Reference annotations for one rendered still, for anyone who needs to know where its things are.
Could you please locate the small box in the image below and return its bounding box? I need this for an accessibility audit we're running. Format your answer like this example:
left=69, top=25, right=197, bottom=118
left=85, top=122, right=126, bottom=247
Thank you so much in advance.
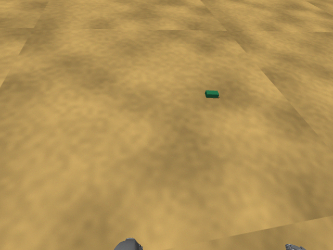
left=205, top=90, right=219, bottom=98

